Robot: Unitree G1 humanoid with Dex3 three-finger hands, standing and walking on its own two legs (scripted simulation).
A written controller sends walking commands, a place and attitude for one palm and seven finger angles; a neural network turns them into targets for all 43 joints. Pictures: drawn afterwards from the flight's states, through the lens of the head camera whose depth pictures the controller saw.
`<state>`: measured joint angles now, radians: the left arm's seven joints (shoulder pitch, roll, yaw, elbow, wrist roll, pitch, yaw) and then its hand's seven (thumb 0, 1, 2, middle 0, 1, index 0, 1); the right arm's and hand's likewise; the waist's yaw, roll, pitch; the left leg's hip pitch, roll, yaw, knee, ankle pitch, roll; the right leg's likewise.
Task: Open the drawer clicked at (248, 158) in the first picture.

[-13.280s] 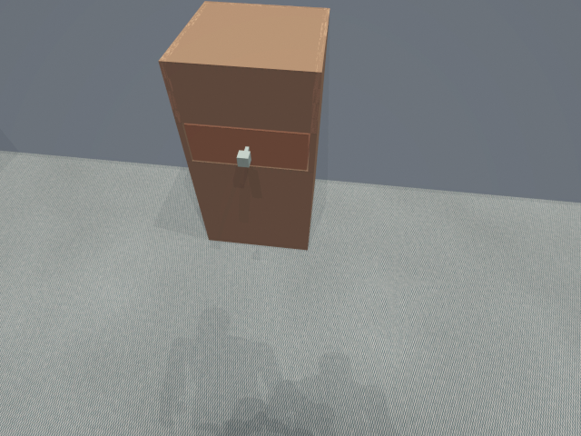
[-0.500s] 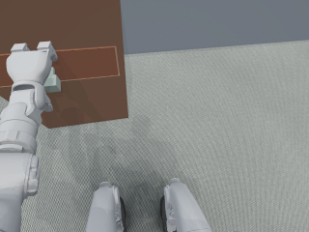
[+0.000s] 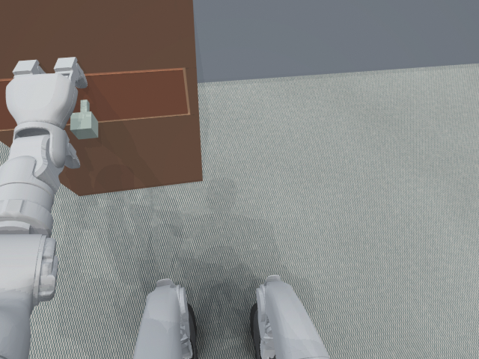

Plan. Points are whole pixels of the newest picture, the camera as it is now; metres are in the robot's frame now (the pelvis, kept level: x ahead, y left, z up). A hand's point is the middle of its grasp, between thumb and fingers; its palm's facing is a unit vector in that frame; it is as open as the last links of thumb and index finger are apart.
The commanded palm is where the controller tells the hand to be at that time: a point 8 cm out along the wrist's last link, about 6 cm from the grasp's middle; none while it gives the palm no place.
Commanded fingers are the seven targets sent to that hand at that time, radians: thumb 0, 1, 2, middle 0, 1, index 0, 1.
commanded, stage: lower the fingers behind the handle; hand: left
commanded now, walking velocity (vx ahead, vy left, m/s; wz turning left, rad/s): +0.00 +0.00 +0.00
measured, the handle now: (84, 117) +0.56 +0.26 -0.09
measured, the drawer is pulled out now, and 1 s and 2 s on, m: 0.00 0.00 0.00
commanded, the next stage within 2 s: lift the fingers back up to retry in 1.44 s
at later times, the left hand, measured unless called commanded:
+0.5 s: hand (65, 117) +0.52 +0.27 -0.03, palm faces +0.03 +0.02 -1.00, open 13.7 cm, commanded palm +0.52 +0.24 -0.02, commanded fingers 0.00 -0.50 0.30 -0.30 -1.20 -0.30 -1.20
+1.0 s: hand (85, 135) +0.52 +0.26 -0.09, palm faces +0.01 +0.02 -1.00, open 13.8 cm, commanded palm +0.52 +0.23 -0.06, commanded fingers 0.00 -0.50 0.30 -0.30 -1.20 -0.30 -1.20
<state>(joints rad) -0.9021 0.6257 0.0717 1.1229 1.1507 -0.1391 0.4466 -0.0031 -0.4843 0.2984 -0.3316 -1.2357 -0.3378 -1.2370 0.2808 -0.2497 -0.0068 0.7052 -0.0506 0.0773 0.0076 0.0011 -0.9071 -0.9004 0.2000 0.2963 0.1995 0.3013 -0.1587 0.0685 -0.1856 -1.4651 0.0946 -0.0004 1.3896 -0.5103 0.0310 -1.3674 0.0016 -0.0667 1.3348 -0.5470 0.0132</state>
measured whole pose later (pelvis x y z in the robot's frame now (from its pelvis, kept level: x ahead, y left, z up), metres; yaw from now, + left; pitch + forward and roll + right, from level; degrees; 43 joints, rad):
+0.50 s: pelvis -0.03 -0.01 -0.04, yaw +0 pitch +34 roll -5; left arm -1.07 0.68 0.02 1.21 1.16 -0.07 0.42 0.00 -0.49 0.30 -0.33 -1.22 -0.29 -1.35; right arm 0.28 -0.26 0.03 0.67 -0.03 0.05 -0.01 0.00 -0.91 -0.90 0.20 0.30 0.20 0.30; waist -0.19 0.06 -0.20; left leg -1.65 0.08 -0.02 1.54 -0.50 0.03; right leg -1.55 -0.01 -0.08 1.51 -0.55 0.00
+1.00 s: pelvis -0.05 -0.01 -0.09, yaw -4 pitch +36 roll -6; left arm -0.97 0.79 0.09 1.08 1.16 -0.21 0.36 0.00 -0.48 0.30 -0.35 -1.25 -0.30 -1.26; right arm 0.31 -0.27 0.06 0.68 -0.04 -0.01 -0.04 0.00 -0.91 -0.90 0.20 0.30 0.20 0.30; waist -0.18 0.06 -0.19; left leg -1.81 0.03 -0.06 1.71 -0.54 0.02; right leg -1.74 0.05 -0.05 1.66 -0.56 0.01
